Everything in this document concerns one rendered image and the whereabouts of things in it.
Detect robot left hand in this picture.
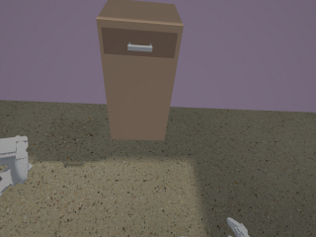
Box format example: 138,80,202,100
0,135,33,197

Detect robot right hand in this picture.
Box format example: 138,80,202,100
227,217,250,237

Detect drawer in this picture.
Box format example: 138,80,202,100
102,27,178,58

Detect handle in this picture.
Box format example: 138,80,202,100
127,42,153,52

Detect cabinet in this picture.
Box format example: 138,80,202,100
96,0,184,141

